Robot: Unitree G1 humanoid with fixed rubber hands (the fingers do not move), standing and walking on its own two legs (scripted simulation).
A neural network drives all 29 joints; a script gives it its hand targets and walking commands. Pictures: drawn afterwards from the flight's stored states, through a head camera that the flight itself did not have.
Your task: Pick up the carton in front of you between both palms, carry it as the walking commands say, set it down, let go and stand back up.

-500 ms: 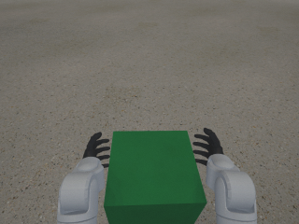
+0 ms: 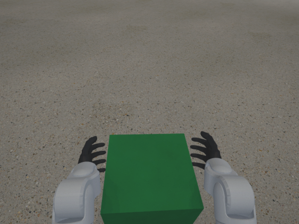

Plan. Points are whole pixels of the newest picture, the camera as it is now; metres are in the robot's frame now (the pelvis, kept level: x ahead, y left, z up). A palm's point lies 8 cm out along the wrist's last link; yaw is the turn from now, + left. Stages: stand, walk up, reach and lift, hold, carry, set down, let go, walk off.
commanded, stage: carry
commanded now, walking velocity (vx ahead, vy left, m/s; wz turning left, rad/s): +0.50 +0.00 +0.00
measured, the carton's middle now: (147, 188) +0.27 +0.01 -0.04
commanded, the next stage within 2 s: none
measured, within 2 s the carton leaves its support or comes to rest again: neither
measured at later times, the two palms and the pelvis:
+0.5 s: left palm (113, 92) +0.55 +0.13 +0.08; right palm (192, 89) +0.57 -0.16 +0.09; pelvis +0.30 -0.03 +0.00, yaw +4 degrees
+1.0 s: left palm (111, 51) +0.86 +0.17 +0.09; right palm (171, 50) +0.86 -0.11 +0.10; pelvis +0.59 +0.02 +0.01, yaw +1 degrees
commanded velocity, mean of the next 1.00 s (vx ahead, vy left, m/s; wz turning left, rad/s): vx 0.35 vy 0.00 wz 0.00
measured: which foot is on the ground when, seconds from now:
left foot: down 0.00-0.46, up 0.48-0.86, down 0.88-1.00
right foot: up 0.00-0.40, down 0.42-0.88, up 0.90-1.00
